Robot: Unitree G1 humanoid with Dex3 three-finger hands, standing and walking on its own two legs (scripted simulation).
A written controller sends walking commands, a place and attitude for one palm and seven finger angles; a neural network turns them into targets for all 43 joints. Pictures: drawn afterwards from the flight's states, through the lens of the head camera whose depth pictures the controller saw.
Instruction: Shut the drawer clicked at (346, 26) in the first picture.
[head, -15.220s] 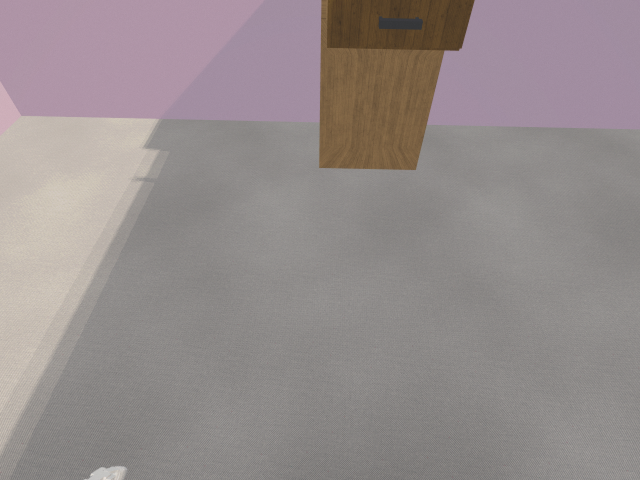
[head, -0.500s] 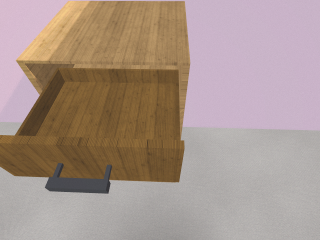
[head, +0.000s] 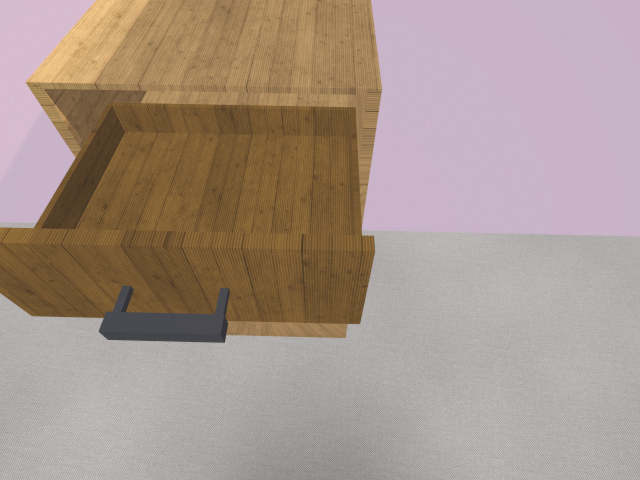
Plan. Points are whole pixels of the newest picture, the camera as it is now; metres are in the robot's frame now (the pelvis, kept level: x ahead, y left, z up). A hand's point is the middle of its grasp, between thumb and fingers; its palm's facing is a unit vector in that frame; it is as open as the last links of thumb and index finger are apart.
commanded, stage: come to a stop and stand still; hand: left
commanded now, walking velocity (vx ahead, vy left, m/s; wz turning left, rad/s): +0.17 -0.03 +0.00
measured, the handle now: (170, 310) +0.29 +0.19 +0.05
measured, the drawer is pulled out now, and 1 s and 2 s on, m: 0.27 0.27 0.28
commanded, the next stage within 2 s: look again from close up in 0.76 s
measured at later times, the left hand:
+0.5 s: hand out of the picture +0.03 +0.16 -0.17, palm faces +0.02 -0.98 -0.19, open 7.3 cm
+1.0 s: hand out of the picture +0.05 +0.17 -0.17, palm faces +0.02 -0.98 -0.22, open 7.3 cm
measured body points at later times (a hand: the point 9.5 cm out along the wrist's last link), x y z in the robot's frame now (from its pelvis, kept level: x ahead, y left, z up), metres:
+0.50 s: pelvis +0.05 -0.01 +0.01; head +0.08 -0.01 +0.46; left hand +0.03 +0.21 -0.15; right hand +0.03 -0.21 -0.16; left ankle +0.00 +0.12 -0.73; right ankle +0.01 -0.14 -0.73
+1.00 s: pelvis +0.04 +0.00 +0.00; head +0.06 -0.01 +0.45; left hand +0.05 +0.22 -0.15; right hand +0.07 -0.23 -0.16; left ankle +0.00 +0.12 -0.73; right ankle +0.01 -0.14 -0.73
